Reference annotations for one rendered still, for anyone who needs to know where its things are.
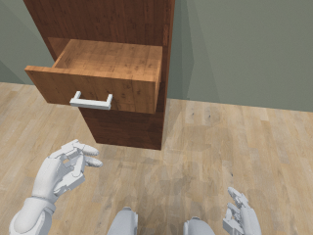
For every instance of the cabinet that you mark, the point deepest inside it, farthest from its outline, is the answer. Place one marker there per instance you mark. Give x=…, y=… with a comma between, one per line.
x=140, y=22

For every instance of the right robot hand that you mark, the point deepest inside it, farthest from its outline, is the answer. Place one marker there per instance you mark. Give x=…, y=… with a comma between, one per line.
x=245, y=220

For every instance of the drawer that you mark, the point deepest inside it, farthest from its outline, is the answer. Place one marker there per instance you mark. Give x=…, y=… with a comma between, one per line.
x=129, y=72

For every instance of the handle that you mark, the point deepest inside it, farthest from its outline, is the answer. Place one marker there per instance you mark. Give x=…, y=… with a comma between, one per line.
x=91, y=104

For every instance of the left robot hand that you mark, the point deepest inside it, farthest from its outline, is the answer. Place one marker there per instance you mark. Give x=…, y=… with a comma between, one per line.
x=48, y=184

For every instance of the robot left shin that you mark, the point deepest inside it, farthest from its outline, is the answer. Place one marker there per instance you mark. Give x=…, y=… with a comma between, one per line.
x=126, y=209

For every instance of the left robot forearm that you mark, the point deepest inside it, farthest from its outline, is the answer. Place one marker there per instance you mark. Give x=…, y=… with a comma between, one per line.
x=35, y=217

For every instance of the robot left thigh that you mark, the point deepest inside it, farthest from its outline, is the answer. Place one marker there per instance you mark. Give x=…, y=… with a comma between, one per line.
x=124, y=223

